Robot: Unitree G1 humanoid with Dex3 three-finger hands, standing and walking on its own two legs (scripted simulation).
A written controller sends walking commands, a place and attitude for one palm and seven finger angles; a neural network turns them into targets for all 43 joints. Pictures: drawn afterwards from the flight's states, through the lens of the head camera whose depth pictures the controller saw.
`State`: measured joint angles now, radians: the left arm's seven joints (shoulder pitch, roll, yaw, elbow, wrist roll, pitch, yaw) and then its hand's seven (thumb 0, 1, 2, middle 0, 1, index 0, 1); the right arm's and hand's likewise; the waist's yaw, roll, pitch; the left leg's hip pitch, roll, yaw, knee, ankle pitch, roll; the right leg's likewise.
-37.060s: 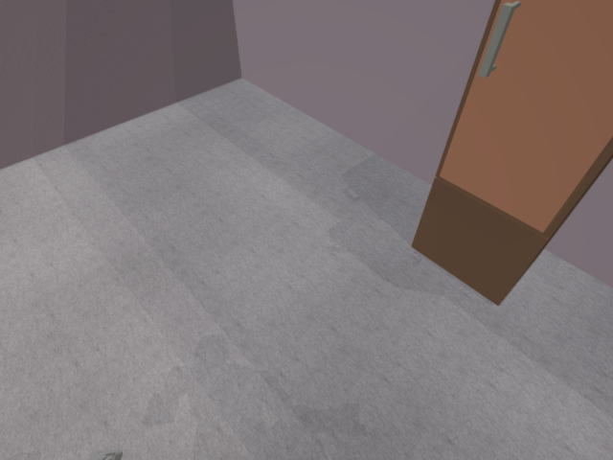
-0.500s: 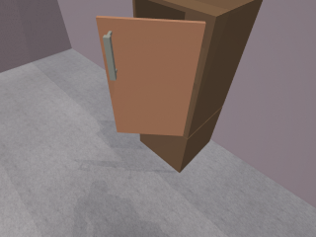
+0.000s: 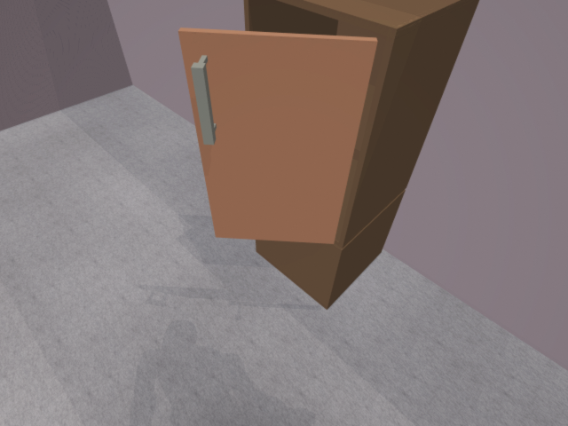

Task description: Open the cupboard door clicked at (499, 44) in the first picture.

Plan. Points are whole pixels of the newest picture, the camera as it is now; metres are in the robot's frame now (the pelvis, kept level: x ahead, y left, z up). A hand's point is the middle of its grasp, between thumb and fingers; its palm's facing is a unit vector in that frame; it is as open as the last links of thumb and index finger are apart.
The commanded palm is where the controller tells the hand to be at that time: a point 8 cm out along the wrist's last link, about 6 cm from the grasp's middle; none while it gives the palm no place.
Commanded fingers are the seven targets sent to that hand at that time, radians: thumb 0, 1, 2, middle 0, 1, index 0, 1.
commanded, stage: look again from close up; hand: left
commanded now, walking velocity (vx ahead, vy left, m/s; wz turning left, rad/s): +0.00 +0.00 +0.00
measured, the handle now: (206, 101) +0.67 +0.21 +0.12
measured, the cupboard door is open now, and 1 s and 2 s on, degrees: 41 41 41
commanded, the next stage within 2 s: shuffle to correct the standing spot in 0.28 s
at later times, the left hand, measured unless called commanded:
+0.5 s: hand out of the picture +0.02 +0.21 -0.17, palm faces +0.01 -0.96 -0.28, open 7.3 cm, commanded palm none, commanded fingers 0.00 0.90 0.90 -0.20 -0.30 -0.20 -0.30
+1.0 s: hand out of the picture +0.05 +0.14 -0.17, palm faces +0.08 -0.99 -0.13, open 7.3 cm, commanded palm none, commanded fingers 0.00 0.90 0.90 -0.20 -0.30 -0.20 -0.30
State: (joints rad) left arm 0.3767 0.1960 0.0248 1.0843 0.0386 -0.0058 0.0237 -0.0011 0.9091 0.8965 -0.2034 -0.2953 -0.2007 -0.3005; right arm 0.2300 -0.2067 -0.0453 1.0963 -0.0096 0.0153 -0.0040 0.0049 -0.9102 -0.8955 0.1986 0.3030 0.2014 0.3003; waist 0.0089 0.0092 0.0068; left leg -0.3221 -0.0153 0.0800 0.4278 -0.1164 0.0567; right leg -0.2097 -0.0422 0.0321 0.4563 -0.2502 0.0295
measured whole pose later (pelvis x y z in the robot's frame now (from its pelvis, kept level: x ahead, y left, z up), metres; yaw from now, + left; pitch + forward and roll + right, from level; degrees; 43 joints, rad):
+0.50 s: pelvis +0.02 -0.01 +0.00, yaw +0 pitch -1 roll -1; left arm 0.29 0.26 0.02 1.09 0.03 0.00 0.01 0.00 0.91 0.90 -0.20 -0.30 -0.20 -0.30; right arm 0.18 -0.28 -0.04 1.10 -0.01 0.01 0.00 0.00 -0.91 -0.90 0.20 0.30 0.20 0.30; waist 0.00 0.01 0.00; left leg -0.30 -0.02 0.07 0.42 -0.16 0.04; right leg -0.18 -0.04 0.03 0.43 -0.26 0.04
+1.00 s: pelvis +0.13 +0.00 +0.00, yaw -1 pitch +2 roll -1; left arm 0.45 0.07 0.03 1.11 0.04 -0.06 0.02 0.00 0.91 0.90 -0.20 -0.30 -0.20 -0.30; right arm 0.31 -0.14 -0.03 1.12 -0.02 0.00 -0.01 0.02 -0.92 -0.90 0.20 0.30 0.20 0.30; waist 0.03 0.01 0.02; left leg -0.43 0.03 0.11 0.85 -0.41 0.02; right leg -0.10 -0.05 -0.07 0.45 -0.37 0.03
